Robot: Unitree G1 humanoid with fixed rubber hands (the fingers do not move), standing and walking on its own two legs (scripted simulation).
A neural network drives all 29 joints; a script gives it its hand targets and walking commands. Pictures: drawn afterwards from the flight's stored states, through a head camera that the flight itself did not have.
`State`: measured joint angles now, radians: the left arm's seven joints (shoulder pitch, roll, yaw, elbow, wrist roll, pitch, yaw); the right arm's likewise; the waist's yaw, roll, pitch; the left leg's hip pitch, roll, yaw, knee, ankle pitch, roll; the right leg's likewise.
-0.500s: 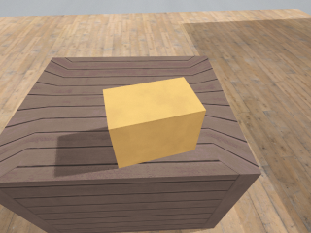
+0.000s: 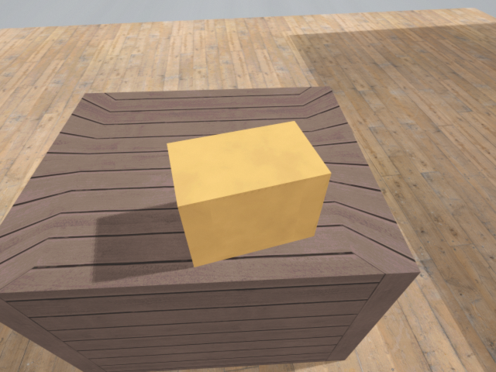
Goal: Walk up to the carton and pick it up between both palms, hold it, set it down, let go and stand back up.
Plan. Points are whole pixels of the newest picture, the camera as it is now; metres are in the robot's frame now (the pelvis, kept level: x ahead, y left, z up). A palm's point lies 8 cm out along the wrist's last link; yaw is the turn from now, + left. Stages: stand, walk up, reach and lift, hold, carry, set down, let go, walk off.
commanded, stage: stand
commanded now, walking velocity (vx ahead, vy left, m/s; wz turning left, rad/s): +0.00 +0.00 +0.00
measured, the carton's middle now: (245, 192) +0.47 +0.03 +0.00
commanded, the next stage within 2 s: none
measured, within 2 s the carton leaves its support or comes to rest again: neither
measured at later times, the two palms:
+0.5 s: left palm out of the picture +0.06 +0.30 -0.13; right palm out of the picture +0.06 -0.28 -0.11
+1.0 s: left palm out of the picture +0.05 +0.31 -0.13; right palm out of the picture +0.05 -0.27 -0.12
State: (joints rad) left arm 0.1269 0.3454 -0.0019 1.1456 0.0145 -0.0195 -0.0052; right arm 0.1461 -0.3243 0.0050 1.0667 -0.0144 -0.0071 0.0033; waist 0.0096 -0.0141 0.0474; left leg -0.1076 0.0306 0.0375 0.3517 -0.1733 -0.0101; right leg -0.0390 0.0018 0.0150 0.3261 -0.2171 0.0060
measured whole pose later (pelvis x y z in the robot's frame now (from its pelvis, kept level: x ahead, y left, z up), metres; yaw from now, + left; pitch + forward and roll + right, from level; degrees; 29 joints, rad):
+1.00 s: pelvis -0.01 +0.02 +0.00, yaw +0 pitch -4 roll +0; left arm 0.13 0.35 0.00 1.16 0.01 -0.01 -0.01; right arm 0.13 -0.32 -0.01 1.12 -0.01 -0.01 0.00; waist 0.00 -0.02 0.06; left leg -0.12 0.00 0.05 0.33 -0.15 0.01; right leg -0.06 -0.03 0.03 0.33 -0.20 0.03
